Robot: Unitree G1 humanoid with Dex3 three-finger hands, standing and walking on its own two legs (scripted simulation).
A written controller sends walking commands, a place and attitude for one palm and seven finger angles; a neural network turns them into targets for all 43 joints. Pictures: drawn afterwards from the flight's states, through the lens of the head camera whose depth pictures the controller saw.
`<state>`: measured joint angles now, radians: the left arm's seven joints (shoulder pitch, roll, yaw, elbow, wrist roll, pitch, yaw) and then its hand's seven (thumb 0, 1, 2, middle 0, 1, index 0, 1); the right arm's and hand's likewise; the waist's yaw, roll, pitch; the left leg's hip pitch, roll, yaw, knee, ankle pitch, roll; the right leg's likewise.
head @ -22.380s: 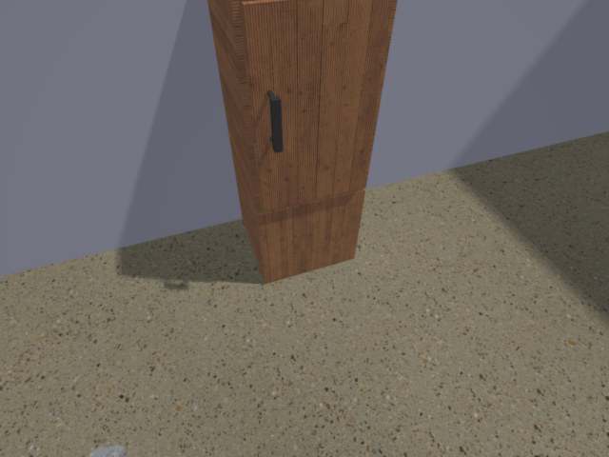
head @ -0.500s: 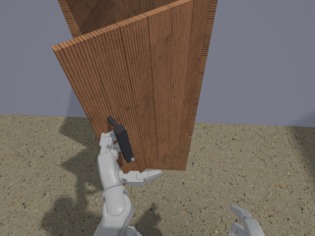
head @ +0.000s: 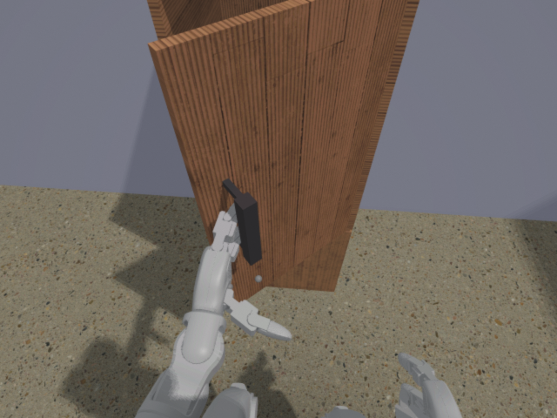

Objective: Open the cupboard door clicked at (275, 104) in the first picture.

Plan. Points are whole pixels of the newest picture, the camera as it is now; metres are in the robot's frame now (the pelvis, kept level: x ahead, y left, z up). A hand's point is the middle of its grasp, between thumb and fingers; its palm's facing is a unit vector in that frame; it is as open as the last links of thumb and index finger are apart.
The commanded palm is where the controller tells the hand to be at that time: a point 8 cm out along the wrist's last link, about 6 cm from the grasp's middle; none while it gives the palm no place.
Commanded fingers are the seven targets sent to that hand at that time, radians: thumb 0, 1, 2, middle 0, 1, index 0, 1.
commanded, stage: slide the hand sideways off the handle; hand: left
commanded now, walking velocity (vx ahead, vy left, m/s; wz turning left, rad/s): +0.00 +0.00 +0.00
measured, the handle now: (241, 223) +0.38 +0.07 +0.06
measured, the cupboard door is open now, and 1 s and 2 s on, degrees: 42 43 43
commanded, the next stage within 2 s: draw the hand back to the body in 1.04 s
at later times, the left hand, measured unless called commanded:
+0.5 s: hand (240, 296) +0.27 +0.07 +0.06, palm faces -0.10 -1.00 +0.01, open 16.4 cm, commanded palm +0.25 +0.12 +0.06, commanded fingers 0.00 -0.50 0.30 -0.15 -0.30 -0.15 -0.30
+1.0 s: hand (203, 328) +0.23 +0.11 +0.06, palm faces -0.06 -1.00 -0.03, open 16.3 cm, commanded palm +0.21 +0.17 +0.06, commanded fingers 0.00 -0.50 0.30 -0.15 -0.30 -0.15 -0.30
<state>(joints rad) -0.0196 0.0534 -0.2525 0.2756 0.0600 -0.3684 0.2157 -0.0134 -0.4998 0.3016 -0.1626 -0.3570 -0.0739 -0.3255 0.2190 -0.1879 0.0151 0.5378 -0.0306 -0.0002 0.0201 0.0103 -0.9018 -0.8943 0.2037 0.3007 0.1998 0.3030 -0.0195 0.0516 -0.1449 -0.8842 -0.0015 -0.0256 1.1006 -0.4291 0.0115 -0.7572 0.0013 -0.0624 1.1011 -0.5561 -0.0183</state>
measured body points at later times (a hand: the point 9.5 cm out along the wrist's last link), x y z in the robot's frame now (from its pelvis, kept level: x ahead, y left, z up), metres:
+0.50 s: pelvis +0.02 +0.01 +0.00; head +0.07 +0.00 +0.45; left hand +0.27 +0.12 +0.06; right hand +0.19 -0.22 -0.08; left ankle +0.06 +0.11 -0.66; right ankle +0.00 -0.11 -0.66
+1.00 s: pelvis +0.03 -0.02 -0.01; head +0.08 -0.02 +0.44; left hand +0.23 +0.16 +0.06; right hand +0.21 -0.25 -0.09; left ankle +0.06 +0.11 -0.66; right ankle +0.00 -0.11 -0.66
